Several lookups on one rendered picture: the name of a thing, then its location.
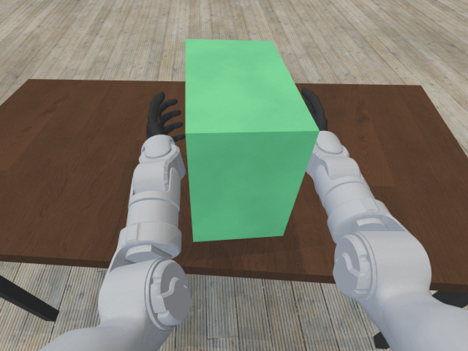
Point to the table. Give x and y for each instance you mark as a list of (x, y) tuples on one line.
[(69, 148)]

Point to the robot right forearm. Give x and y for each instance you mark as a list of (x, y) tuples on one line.
[(344, 193)]

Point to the robot left forearm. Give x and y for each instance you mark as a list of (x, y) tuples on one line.
[(154, 203)]

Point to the left robot upper arm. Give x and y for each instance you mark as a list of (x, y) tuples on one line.
[(139, 306)]

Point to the right robot hand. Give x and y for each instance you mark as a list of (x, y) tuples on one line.
[(315, 108)]

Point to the right robot upper arm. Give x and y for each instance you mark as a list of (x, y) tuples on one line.
[(388, 274)]

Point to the left robot hand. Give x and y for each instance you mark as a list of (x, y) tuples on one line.
[(156, 121)]

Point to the carton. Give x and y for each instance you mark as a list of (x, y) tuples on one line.
[(249, 139)]

